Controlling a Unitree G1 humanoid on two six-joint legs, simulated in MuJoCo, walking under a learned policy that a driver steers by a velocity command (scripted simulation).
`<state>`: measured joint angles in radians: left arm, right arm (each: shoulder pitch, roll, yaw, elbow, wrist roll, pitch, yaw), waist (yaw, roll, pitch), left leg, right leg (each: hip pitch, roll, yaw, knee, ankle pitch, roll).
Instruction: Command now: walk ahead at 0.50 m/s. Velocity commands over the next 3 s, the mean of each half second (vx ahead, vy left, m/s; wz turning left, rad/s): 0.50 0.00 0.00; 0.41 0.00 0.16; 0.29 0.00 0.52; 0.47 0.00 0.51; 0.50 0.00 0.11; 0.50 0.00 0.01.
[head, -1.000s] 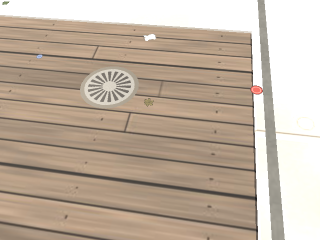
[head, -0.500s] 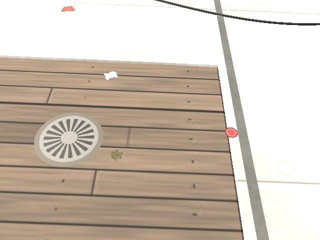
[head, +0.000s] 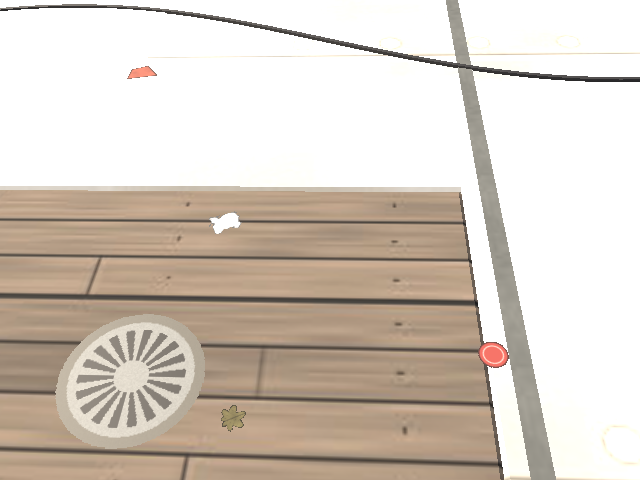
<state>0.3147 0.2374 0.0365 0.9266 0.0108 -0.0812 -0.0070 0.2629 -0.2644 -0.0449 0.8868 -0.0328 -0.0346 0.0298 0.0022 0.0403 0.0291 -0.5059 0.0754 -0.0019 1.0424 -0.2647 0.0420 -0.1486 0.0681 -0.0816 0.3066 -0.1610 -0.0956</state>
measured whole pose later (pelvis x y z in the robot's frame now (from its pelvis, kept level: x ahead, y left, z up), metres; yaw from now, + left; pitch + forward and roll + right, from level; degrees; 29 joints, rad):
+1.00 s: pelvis +0.51 +0.01 -0.01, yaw +7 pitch +0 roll +1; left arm 0.08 0.20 0.03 0.87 0.02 -0.07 0.02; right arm 0.33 -0.23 -0.06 0.98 0.00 -0.03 -0.02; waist -0.05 0.02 0.09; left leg -0.34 -0.03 0.00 1.14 -0.48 0.04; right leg -0.37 -0.03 -0.13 0.50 -0.13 -0.06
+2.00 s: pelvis +0.84 +0.17 -0.01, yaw +39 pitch +0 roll +0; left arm 0.24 0.26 0.05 0.83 0.03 -0.07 -0.01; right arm 0.27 -0.30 -0.06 0.84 -0.03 -0.04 0.03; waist 0.00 0.04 0.04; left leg -0.41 -0.03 -0.07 1.10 -0.33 0.08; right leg -0.25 0.02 -0.08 0.42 -0.18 -0.05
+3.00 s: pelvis +1.25 +0.53 -0.01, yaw +41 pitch +0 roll +0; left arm 0.20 0.24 0.05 0.91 0.02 -0.06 -0.01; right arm 0.32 -0.23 -0.04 0.99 -0.02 -0.07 0.01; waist -0.02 0.02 0.06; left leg -0.33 0.01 0.00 1.13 -0.33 0.08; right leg -0.28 0.04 -0.11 0.46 -0.17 -0.09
